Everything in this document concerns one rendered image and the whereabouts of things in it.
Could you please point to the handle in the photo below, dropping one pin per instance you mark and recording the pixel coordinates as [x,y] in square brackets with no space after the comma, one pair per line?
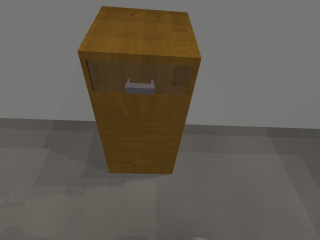
[139,88]

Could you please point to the drawer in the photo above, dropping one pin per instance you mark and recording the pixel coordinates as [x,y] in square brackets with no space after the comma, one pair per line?
[112,76]

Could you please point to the cabinet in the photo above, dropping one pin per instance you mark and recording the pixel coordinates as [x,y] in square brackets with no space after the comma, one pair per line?
[140,133]

